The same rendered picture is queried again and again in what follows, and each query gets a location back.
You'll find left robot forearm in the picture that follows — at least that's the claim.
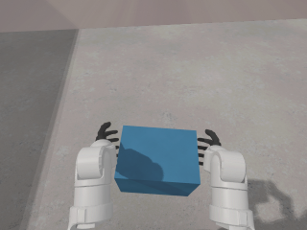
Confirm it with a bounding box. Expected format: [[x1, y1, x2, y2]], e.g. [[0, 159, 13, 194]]
[[67, 139, 117, 230]]

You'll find right robot hand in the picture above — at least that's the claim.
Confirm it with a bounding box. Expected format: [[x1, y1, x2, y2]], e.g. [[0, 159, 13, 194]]
[[197, 129, 222, 166]]

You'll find carton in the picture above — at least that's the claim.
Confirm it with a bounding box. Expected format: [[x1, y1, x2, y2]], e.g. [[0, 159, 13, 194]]
[[114, 126, 201, 196]]

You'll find left robot hand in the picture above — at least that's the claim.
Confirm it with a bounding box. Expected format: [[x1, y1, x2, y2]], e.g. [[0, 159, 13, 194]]
[[95, 122, 119, 157]]

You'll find right robot forearm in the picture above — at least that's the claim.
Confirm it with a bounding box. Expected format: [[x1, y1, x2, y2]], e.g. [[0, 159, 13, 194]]
[[202, 145, 255, 230]]

